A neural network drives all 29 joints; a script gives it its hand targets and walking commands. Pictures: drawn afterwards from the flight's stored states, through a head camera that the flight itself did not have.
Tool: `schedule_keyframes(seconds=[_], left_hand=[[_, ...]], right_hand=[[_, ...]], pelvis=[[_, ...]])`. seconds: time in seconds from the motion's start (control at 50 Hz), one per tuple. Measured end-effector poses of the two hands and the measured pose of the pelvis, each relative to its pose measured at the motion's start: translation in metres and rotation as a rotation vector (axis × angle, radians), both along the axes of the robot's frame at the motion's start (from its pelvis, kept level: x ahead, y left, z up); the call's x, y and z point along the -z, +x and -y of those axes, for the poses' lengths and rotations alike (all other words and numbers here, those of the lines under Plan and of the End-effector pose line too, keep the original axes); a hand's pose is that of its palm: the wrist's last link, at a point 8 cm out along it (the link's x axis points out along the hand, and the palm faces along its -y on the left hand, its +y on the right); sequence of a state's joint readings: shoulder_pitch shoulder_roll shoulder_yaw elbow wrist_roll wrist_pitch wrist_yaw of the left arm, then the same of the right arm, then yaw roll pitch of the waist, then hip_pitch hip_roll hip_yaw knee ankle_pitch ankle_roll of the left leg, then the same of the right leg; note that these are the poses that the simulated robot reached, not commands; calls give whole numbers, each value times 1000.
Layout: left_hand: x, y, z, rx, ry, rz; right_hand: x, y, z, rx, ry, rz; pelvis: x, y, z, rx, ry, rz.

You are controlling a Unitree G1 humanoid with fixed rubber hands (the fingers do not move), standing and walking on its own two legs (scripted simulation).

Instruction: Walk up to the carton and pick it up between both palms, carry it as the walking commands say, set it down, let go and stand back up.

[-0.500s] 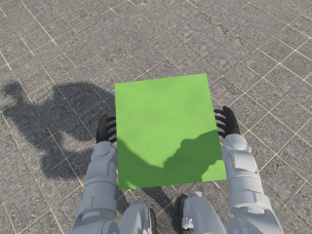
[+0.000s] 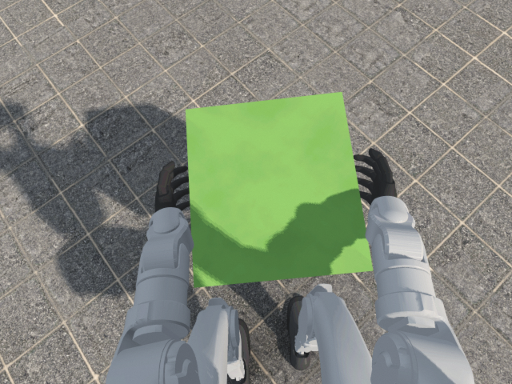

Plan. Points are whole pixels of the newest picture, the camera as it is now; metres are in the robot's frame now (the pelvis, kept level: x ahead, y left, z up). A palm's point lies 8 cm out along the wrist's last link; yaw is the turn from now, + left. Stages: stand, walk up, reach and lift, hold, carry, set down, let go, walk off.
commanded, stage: set down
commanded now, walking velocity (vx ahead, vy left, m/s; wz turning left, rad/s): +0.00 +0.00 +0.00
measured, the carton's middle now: (272, 198) +0.43 -0.02 -0.15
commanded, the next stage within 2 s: none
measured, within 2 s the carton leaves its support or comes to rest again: neither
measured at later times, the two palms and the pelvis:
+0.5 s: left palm (178, 207) +0.42 +0.16 -0.14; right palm (358, 196) +0.42 -0.18 -0.14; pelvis +0.00 +0.00 -0.07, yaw +1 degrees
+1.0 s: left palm (188, 209) +0.44 +0.16 -0.23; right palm (344, 200) +0.44 -0.18 -0.23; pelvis -0.02 +0.00 -0.14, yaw +2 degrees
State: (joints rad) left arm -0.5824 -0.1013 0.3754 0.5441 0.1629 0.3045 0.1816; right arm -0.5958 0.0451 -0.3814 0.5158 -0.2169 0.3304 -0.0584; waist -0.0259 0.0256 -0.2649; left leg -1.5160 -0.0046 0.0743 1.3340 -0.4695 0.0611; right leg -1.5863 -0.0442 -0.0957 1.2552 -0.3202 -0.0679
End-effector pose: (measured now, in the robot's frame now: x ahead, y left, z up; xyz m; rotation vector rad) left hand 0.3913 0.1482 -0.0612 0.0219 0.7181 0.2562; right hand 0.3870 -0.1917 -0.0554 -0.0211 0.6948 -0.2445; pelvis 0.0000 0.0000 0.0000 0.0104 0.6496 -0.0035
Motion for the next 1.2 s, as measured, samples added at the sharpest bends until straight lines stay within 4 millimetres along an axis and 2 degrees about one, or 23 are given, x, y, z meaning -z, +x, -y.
schedule_keyframes(seconds=[0.14, 0.32, 0.54, 0.86, 1.2], left_hand=[[20, 10, -3, 14, 6, 23], [48, 22, -11, -4, 10, 24], [88, 32, -5, 16, 27, -3], [136, 45, -6, 29, 44, 22], [204, 59, -7, 17, 40, 3]], right_hand=[[19, 8, -3, -1, -12, 21], [47, 28, -11, -37, -26, 18], [92, 33, -5, -29, -21, -14], [143, 45, -5, -37, -18, 4], [208, 64, -7, -53, -34, -22]], pelvis=[[23, -8, -4, 4, 0, -26], [47, -8, -5, -18, -1, -69], [73, -4, -4, -23, -1, -123], [118, -21, 0, -31, 1, -150], [159, -27, -2, -42, -10, -185]])
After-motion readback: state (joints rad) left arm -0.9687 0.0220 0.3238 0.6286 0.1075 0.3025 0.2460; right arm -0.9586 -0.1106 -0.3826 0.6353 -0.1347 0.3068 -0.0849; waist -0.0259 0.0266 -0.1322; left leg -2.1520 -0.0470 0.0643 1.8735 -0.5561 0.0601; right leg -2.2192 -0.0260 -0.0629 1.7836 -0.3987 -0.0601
